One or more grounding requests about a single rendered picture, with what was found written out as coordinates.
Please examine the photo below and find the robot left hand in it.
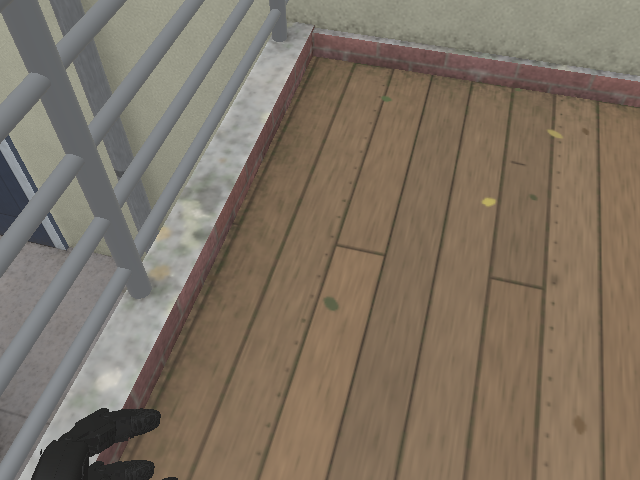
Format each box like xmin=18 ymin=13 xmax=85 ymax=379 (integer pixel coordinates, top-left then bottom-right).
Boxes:
xmin=31 ymin=408 xmax=178 ymax=480

